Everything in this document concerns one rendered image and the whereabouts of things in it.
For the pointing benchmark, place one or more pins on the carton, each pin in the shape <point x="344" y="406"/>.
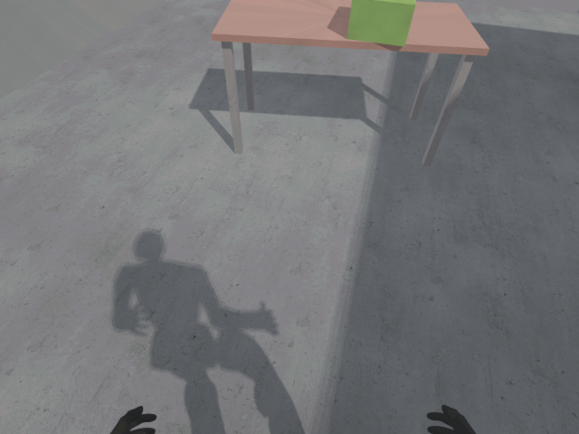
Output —
<point x="381" y="21"/>

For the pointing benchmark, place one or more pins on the right robot hand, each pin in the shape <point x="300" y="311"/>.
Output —
<point x="452" y="418"/>

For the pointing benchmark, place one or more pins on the left robot hand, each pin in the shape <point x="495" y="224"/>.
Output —
<point x="131" y="420"/>

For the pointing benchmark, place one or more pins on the table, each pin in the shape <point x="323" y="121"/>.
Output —
<point x="435" y="28"/>

